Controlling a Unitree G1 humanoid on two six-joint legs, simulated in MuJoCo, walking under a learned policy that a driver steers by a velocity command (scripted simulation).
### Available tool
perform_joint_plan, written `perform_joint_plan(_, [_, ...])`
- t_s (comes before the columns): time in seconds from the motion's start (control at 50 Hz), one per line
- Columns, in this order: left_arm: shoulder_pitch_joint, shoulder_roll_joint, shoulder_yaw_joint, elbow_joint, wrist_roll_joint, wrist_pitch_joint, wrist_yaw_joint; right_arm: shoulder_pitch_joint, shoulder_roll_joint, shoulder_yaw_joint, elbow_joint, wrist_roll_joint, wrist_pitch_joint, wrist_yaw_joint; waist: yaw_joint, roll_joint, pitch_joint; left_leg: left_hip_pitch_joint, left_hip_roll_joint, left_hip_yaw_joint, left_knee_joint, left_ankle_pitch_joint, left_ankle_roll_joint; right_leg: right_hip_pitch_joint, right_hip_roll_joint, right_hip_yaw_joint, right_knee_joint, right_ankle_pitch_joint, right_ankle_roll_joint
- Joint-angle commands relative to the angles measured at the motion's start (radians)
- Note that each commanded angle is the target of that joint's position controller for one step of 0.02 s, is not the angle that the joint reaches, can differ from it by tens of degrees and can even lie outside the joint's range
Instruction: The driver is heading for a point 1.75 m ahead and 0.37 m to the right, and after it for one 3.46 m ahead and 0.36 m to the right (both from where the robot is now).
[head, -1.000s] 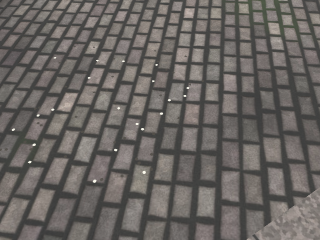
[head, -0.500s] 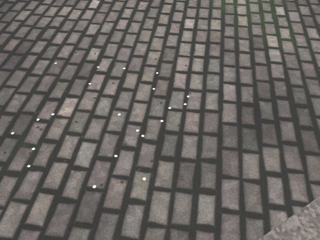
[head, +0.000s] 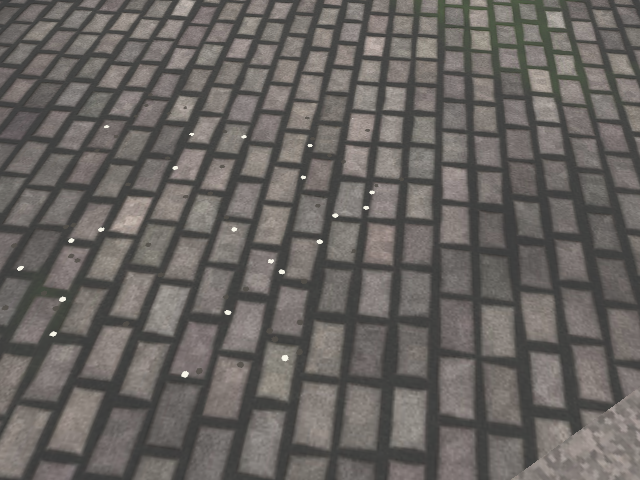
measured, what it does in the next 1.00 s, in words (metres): walks ahead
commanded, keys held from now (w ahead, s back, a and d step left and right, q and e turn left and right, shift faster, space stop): no key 0.36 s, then w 0.64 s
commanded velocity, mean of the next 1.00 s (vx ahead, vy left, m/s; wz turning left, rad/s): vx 0.21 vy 0.00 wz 0.00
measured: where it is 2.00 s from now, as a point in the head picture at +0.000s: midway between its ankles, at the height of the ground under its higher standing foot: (383, 345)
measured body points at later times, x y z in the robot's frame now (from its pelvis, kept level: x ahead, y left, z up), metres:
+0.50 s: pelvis +0.01 -0.01 +0.00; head +0.01 -0.01 +0.45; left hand +0.01 +0.24 -0.16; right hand +0.01 -0.26 -0.16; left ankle -0.02 +0.12 -0.73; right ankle +0.01 -0.15 -0.73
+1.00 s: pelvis +0.21 -0.01 -0.01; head +0.25 -0.01 +0.44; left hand +0.07 +0.22 -0.14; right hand +0.45 -0.22 -0.10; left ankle +0.38 +0.11 -0.72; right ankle +0.02 -0.13 -0.74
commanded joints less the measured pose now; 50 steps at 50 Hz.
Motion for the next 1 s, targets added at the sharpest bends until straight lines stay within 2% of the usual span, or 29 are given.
perform_joint_plan(0.02, [0.028, 0.104, 0.016, -0.015, 0.000, -0.006, 0.004, 0.034, -0.099, -0.018, -0.014, 0.001, -0.009, -0.004, 0.000, 0.002, 0.002, -0.067, 0.024, -0.014, -0.107, 0.158, 0.014, 0.036, 0.006, -0.013, -0.067, 0.135, -0.017])
perform_joint_plan(0.36, [0.078, 0.076, 0.002, 0.019, -0.002, -0.005, 0.006, 0.070, -0.079, -0.001, 0.081, 0.004, -0.006, -0.006, -0.007, 0.001, 0.019, -0.074, 0.018, 0.000, -0.113, 0.141, 0.010, 0.023, 0.015, -0.021, -0.072, 0.123, -0.022])
perform_joint_plan(0.38, [0.098, 0.063, -0.002, 0.029, -0.002, -0.004, 0.006, 0.089, -0.070, 0.001, 0.095, 0.004, -0.004, -0.007, -0.008, 0.005, -0.004, -0.065, 0.009, 0.008, -0.121, 0.037, 0.013, 0.032, 0.029, -0.037, -0.069, 0.030, -0.024])
perform_joint_plan(0.42, [0.102, 0.070, 0.003, 0.027, -0.012, -0.003, 0.010, 0.089, -0.108, -0.011, 0.093, 0.016, 0.002, -0.013, -0.013, 0.033, 0.043, -0.119, 0.007, -0.014, -0.133, -0.322, 0.052, -0.036, 0.070, -0.074, -0.013, -0.278, -0.047])
perform_joint_plan(0.44, [0.091, 0.072, 0.003, 0.017, -0.012, -0.009, 0.010, 0.089, -0.119, -0.015, 0.086, 0.020, 0.000, -0.015, -0.019, 0.045, 0.089, -0.158, 0.034, -0.054, -0.157, -0.447, 0.077, -0.093, 0.069, -0.069, 0.007, -0.367, -0.061])
perform_joint_plan(0.46, [0.078, 0.060, 0.000, 0.004, -0.013, -0.022, 0.006, 0.103, -0.129, -0.019, 0.084, 0.024, -0.008, -0.013, -0.028, 0.068, 0.121, -0.168, 0.075, -0.114, -0.185, -0.507, 0.104, -0.139, 0.065, -0.065, 0.038, -0.373, -0.071])
perform_joint_plan(0.52, [0.062, 0.013, -0.009, -0.023, -0.019, -0.073, -0.021, 0.153, -0.182, -0.042, 0.093, 0.037, -0.036, -0.003, -0.043, 0.199, 0.124, -0.127, 0.255, -0.379, -0.302, -0.556, 0.208, -0.199, 0.057, -0.087, 0.239, -0.184, -0.081])
perform_joint_plan(0.54, [0.076, 0.015, -0.008, -0.024, -0.025, -0.086, -0.030, 0.121, -0.176, -0.041, 0.080, 0.038, -0.040, 0.000, -0.021, 0.192, 0.135, -0.171, 0.274, -0.402, -0.312, -0.534, 0.219, -0.164, 0.041, -0.071, 0.236, -0.183, -0.102])
perform_joint_plan(0.56, [0.120, 0.009, -0.009, -0.015, -0.031, -0.096, -0.036, 0.066, -0.165, -0.037, 0.061, 0.040, -0.042, 0.003, 0.017, 0.181, 0.145, -0.223, 0.252, -0.356, -0.291, -0.493, 0.200, -0.083, 0.040, -0.075, 0.148, -0.193, -0.124])
perform_joint_plan(0.58, [0.209, 0.007, -0.006, 0.015, -0.033, -0.102, -0.038, -0.002, -0.153, -0.032, 0.038, 0.044, -0.042, 0.007, 0.069, 0.155, 0.149, -0.300, 0.194, -0.267, -0.224, -0.419, 0.159, 0.062, 0.047, -0.069, 0.001, -0.167, -0.137])
perform_joint_plan(0.6, [0.315, 0.052, 0.009, 0.050, -0.023, -0.105, -0.037, -0.048, -0.115, -0.022, 0.015, 0.041, -0.048, 0.009, 0.102, 0.037, 0.123, -0.383, 0.108, -0.141, -0.027, -0.255, 0.108, 0.206, -0.017, 0.056, -0.090, -0.134, -0.144])
perform_joint_plan(0.62, [0.456, 0.178, 0.043, 0.077, -0.023, -0.112, -0.044, -0.081, -0.055, -0.009, -0.021, 0.036, -0.065, 0.006, 0.137, -0.251, 0.069, -0.513, -0.025, 0.058, 0.330, -0.141, 0.036, 0.320, -0.207, 0.415, -0.274, -0.284, -0.235])
perform_joint_plan(0.64, [0.483, 0.210, 0.041, 0.072, -0.005, -0.126, -0.056, -0.080, -0.070, -0.013, -0.043, 0.044, -0.087, 0.004, 0.118, -0.300, 0.055, -0.629, -0.033, -0.003, 0.557, -0.245, 0.040, 0.344, -0.355, 0.721, -0.364, -0.283, -0.323])
perform_joint_plan(0.66, [0.389, 0.144, 0.021, 0.043, -0.001, -0.135, -0.056, -0.062, -0.091, -0.018, -0.035, 0.053, -0.100, 0.013, 0.062, -0.165, 0.101, -0.687, 0.029, -0.053, 0.686, -0.184, 0.062, 0.322, -0.356, 0.661, -0.342, -0.222, -0.316])
perform_joint_plan(0.68, [0.334, 0.105, 0.011, 0.017, -0.005, -0.140, -0.059, -0.039, -0.084, -0.017, -0.017, 0.051, -0.109, 0.025, 0.039, -0.113, 0.103, -0.697, 0.063, -0.048, 0.712, -0.089, 0.082, 0.312, -0.303, 0.525, -0.333, -0.161, -0.283])
perform_joint_plan(0.7, [0.301, 0.101, 0.007, 0.004, -0.009, -0.137, -0.063, -0.045, -0.091, -0.023, -0.013, 0.045, -0.116, 0.029, 0.026, -0.079, 0.099, -0.709, 0.092, -0.028, 0.684, -0.012, 0.091, 0.317, -0.268, 0.426, -0.341, -0.094, -0.255])
perform_joint_plan(0.72, [0.293, 0.076, -0.003, -0.002, -0.009, -0.130, -0.063, -0.080, -0.113, -0.034, -0.020, 0.036, -0.119, 0.034, 0.027, -0.076, 0.099, -0.700, 0.116, -0.011, 0.636, 0.044, 0.089, 0.316, -0.237, 0.333, -0.350, 0.033, -0.229])
perform_joint_plan(0.74, [0.314, 0.046, -0.013, 0.001, -0.005, -0.120, -0.060, -0.098, -0.112, -0.038, -0.025, 0.032, -0.118, 0.041, 0.031, -0.091, 0.084, -0.669, 0.124, 0.013, 0.595, 0.076, 0.081, 0.313, -0.201, 0.253, -0.355, 0.139, -0.211])
perform_joint_plan(0.76, [0.340, 0.041, -0.016, 0.004, -0.001, -0.112, -0.055, -0.109, -0.091, -0.036, -0.027, 0.031, -0.113, 0.049, 0.034, -0.103, 0.069, -0.650, 0.122, 0.036, 0.558, 0.101, 0.069, 0.315, -0.182, 0.201, -0.356, 0.220, -0.207])
perform_joint_plan(0.82, [0.342, 0.082, -0.014, -0.016, 0.005, -0.096, -0.032, -0.235, -0.037, -0.016, -0.077, 0.028, -0.101, 0.058, 0.045, -0.081, 0.087, -0.600, 0.103, 0.078, 0.349, 0.192, 0.029, 0.238, -0.156, 0.111, -0.385, 0.286, -0.216])
perform_joint_plan(0.86, [0.343, 0.116, -0.008, -0.028, 0.004, -0.094, -0.023, -0.327, -0.028, -0.005, -0.112, 0.030, -0.100, 0.063, 0.059, -0.093, 0.103, -0.500, 0.070, 0.106, 0.195, 0.268, 0.016, 0.158, -0.143, 0.074, -0.416, 0.260, -0.217])
perform_joint_plan(0.9, [0.363, 0.137, 0.001, -0.025, -0.007, -0.097, -0.019, -0.373, -0.051, -0.004, -0.134, 0.036, -0.097, 0.069, 0.059, -0.112, 0.119, -0.439, 0.058, 0.109, 0.121, 0.307, 0.022, 0.144, -0.167, 0.066, -0.438, 0.250, -0.223])
perform_joint_plan(0.94, [0.361, 0.140, 0.009, -0.022, -0.019, -0.097, -0.018, -0.397, -0.076, -0.007, -0.152, 0.038, -0.099, 0.076, 0.041, -0.108, 0.130, -0.428, 0.059, 0.088, 0.063, 0.315, 0.047, 0.202, -0.198, 0.057, -0.423, 0.299, -0.213])
perform_joint_plan(0.96, [0.353, 0.144, 0.013, -0.023, -0.020, -0.094, -0.019, -0.392, -0.092, -0.012, -0.157, 0.037, -0.101, 0.079, 0.023, -0.106, 0.119, -0.409, 0.054, 0.085, 0.042, 0.302, 0.062, 0.242, -0.211, 0.048, -0.394, 0.369, -0.203])
perform_joint_plan(0.98, [0.339, 0.153, 0.018, -0.028, -0.017, -0.090, -0.019, -0.361, -0.114, -0.021, -0.154, 0.035, -0.104, 0.081, -0.005, -0.112, 0.085, -0.354, 0.037, 0.092, 0.032, 0.281, 0.079, 0.278, -0.217, 0.035, -0.337, 0.522, -0.190])
perform_joint_plan(1.0, [0.326, 0.166, 0.023, -0.034, -0.011, -0.083, -0.020, -0.295, -0.141, -0.036, -0.139, 0.035, -0.105, 0.079, -0.046, -0.130, 0.024, -0.254, 0.007, 0.111, 0.043, 0.256, 0.098, 0.300, -0.215, 0.017, -0.242, 0.723, -0.177])
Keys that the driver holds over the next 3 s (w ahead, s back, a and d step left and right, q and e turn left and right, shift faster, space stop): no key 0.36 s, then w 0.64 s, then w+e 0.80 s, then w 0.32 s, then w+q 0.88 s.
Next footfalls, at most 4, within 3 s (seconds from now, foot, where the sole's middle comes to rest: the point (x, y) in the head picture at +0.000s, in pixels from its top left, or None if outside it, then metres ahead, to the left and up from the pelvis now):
1.04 left None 0.42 0.11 -0.77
1.60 right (415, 399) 0.70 -0.17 -0.77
2.08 left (378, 275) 1.05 -0.10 -0.77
2.58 right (488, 240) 1.18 -0.41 -0.77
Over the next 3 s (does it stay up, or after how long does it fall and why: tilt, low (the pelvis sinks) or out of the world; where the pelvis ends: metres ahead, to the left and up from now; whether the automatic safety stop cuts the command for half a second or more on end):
stays up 1.28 -0.29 0.00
